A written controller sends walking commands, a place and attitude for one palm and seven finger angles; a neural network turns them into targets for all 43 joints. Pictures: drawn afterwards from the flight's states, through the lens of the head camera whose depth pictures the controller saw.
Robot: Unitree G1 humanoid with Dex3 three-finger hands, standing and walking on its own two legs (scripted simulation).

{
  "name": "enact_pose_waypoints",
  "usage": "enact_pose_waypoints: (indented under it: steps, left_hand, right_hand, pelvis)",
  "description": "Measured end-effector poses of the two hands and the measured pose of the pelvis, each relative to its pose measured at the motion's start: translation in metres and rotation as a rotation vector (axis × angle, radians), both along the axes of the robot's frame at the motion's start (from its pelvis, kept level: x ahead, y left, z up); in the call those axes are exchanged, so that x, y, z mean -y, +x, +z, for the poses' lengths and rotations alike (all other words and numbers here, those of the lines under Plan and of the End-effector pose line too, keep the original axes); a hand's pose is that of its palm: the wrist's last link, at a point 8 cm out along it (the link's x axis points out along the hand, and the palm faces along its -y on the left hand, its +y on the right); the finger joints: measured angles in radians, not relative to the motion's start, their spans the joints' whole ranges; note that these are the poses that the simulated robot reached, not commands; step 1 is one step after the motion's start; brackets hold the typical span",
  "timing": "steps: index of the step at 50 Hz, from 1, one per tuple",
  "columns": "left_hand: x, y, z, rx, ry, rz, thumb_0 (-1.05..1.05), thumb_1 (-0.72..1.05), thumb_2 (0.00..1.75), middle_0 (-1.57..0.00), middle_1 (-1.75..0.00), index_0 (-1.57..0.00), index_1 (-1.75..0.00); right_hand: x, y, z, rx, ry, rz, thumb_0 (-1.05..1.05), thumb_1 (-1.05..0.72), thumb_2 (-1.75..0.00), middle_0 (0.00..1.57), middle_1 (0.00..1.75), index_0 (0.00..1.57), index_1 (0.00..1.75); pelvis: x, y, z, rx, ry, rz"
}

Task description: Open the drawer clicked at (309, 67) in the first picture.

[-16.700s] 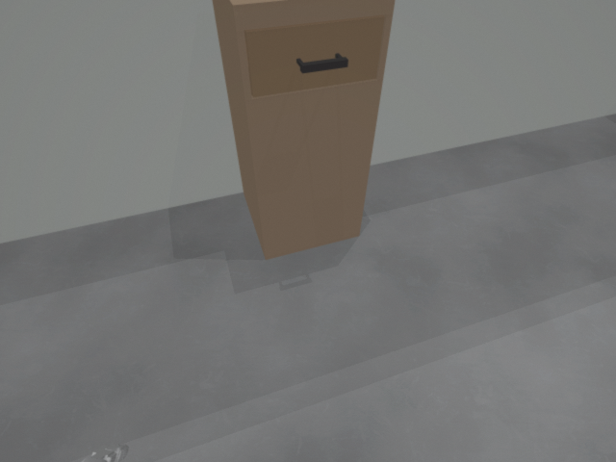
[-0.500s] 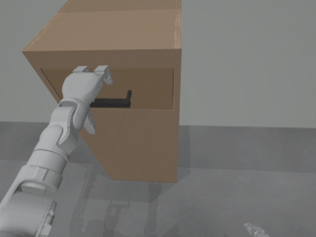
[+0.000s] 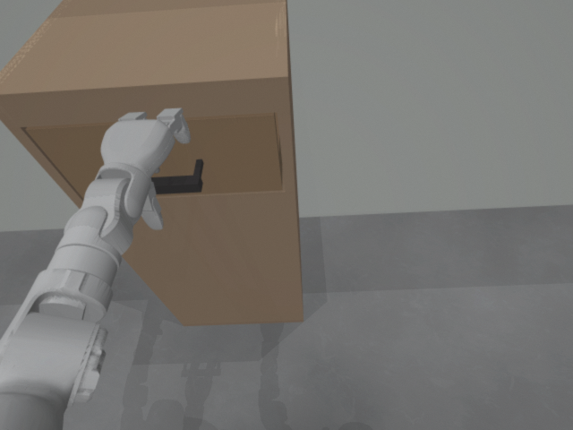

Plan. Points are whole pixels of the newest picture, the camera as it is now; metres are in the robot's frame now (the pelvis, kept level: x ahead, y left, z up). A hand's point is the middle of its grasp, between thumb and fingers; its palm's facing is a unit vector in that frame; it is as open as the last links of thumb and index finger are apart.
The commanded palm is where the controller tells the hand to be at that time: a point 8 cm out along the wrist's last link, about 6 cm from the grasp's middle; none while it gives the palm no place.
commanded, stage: move the hooked fingers above the handle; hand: left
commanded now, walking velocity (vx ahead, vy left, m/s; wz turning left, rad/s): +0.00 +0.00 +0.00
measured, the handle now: (163, 176) +0.50 +0.22 +0.05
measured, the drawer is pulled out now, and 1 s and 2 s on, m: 0.00 0.00 0.00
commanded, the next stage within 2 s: none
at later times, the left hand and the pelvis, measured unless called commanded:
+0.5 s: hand (164, 170) +0.46 +0.19 +0.11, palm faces +0.05 -0.06 -1.00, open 13.8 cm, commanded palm +0.44 +0.25 +0.17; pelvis -0.01 +0.01 +0.00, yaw +1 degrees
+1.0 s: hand (132, 199) +0.42 +0.23 +0.09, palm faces -0.16 +0.01 -0.99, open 13.8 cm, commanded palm +0.43 +0.24 +0.17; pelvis -0.01 +0.01 +0.00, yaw +3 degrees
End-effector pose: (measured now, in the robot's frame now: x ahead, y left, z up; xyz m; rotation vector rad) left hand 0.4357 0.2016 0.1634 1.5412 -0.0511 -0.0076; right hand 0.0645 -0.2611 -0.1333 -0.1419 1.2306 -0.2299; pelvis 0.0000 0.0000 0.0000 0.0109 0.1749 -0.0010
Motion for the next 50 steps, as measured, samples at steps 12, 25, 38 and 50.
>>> enact_pose_waypoints:
  steps: [12,25,38,50]
  left_hand:
    - [-0.045,-0.011,-0.004,-0.137,0.056,0.15,0.0,-0.48,0.3,-0.33,-1.2,-0.33,-1.21]
    - [0.008,-0.001,-0.004,0.031,-0.024,-0.107,0.0,-0.48,0.3,-0.43,-1.25,-0.32,-1.2]
    - [-0.017,-0.003,0.017,0.01,0.015,0.108,0.0,-0.48,0.3,-0.39,-1.23,-0.37,-1.24]
    - [-0.031,-0.03,-0.015,-0.184,0.041,-0.028,-0.01,-0.49,0.3,-0.32,-1.2,-0.32,-1.2]
  right_hand:
    - [0.009,-0.009,0.007,0.024,-0.036,-0.001,0.01,-0.91,-0.9,0.2,0.3,0.2,0.3]
    - [0.003,-0.007,0.008,0.018,-0.06,0.008,0.01,-0.91,-0.9,0.2,0.3,0.2,0.3]
    - [-0.028,0.004,0.003,0.088,0.034,-0.026,0.01,-0.91,-0.9,0.2,0.3,0.2,0.3]
    - [0.004,0.009,0.017,0.055,-0.091,0.076,0.01,-0.91,-0.9,0.2,0.3,0.2,0.3]
  pelvis:
    - [0.005,-0.01,0.001,0.014,-0.002,0.018]
    - [-0.008,-0.007,-0.003,-0.014,-0.007,0.015]
    - [-0.009,-0.013,0.003,0.026,0.001,-0.024]
    - [-0.009,-0.012,0.0,0.034,-0.009,0.048]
